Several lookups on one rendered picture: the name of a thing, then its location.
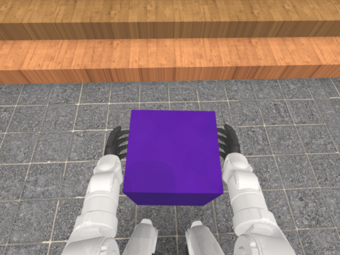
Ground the left robot upper arm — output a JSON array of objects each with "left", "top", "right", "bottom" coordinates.
[{"left": 62, "top": 236, "right": 120, "bottom": 255}]

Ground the carton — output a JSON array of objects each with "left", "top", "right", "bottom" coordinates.
[{"left": 123, "top": 110, "right": 223, "bottom": 206}]

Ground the left robot hand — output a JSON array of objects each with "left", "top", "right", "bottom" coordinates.
[{"left": 104, "top": 126, "right": 129, "bottom": 160}]

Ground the robot right forearm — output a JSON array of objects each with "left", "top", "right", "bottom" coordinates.
[{"left": 222, "top": 152, "right": 296, "bottom": 255}]

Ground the right robot upper arm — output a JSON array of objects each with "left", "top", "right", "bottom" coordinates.
[{"left": 234, "top": 232, "right": 295, "bottom": 255}]

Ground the robot right shin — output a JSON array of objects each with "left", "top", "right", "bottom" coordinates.
[{"left": 191, "top": 220, "right": 209, "bottom": 229}]

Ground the right robot hand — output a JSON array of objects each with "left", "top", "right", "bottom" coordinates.
[{"left": 217, "top": 124, "right": 241, "bottom": 160}]

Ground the robot left forearm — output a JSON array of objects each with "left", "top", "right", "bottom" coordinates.
[{"left": 61, "top": 155, "right": 123, "bottom": 255}]

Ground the robot right thigh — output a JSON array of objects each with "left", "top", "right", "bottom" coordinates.
[{"left": 185, "top": 225, "right": 225, "bottom": 255}]

